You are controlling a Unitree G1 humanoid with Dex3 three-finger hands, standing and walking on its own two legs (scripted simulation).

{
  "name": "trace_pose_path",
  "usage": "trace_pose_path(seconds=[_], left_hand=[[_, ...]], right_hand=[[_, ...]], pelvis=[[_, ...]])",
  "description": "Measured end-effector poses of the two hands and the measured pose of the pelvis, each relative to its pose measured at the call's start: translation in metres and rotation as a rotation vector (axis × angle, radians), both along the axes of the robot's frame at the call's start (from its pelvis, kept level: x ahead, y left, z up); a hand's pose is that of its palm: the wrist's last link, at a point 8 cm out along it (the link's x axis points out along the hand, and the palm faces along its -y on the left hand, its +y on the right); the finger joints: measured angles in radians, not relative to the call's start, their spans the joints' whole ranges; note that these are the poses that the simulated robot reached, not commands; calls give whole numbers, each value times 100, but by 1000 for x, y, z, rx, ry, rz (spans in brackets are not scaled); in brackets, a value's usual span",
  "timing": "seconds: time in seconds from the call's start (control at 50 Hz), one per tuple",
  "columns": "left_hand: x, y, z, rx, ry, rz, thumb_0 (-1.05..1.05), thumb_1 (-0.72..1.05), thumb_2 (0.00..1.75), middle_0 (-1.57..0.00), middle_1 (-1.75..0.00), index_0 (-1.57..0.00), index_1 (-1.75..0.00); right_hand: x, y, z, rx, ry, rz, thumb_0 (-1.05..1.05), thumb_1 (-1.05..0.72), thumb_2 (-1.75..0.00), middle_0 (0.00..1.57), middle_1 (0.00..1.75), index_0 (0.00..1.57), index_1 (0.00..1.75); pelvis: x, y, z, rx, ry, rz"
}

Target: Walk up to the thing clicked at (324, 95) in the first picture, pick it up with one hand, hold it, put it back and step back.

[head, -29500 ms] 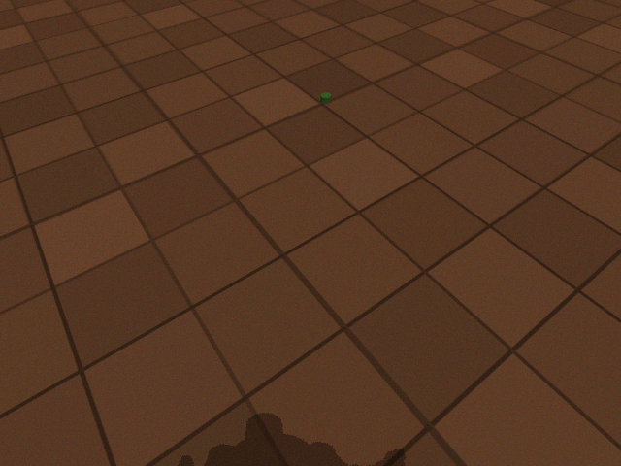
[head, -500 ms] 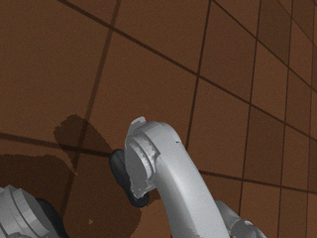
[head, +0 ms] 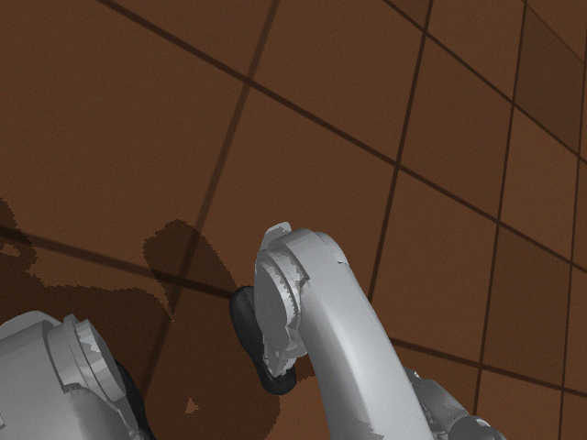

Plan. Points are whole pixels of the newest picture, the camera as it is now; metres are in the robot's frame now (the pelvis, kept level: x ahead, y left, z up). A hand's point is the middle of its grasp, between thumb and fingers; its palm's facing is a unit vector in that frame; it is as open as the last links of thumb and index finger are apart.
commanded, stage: withdraw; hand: left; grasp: from above
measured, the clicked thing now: out of the picture +0.49 +0.38 -0.30
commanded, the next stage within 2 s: home in 0.60 s
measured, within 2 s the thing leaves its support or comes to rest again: neither
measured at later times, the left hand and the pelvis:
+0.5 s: hand out of the picture +0.47 +0.37 -0.14, palm faces -0.43 -0.12 -0.89, open 13.7 cm; pelvis -0.01 -0.01 +0.02, yaw +5 degrees
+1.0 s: hand out of the picture +0.44 +0.38 -0.09, palm faces -0.36 -0.30 -0.88, open 11.6 cm; pelvis -0.01 +0.00 +0.04, yaw +6 degrees
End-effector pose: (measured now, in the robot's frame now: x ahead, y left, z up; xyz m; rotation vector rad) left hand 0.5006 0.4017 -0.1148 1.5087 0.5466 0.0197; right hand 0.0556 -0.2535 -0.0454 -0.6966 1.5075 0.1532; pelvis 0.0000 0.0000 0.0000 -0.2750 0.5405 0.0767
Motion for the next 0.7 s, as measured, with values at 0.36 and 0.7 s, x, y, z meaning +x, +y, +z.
trace_pose_path(seconds=[0.36,0.7], left_hand=[[-29,-24,51,-109,188,-100,0,-49,100,-12,-98,-10,-100],[-7,-12,48,0,38,-14,0,-47,96,-17,-94,-16,-96]], right_hand=[[29,-11,17,-32,-93,-43,0,-91,-90,20,30,20,30],[-7,-6,-13,-1,-33,-112,0,-92,-90,20,30,20,30]], pelvis=[[-13,-2,32,44,34,54],[-12,-6,8,60,36,42]])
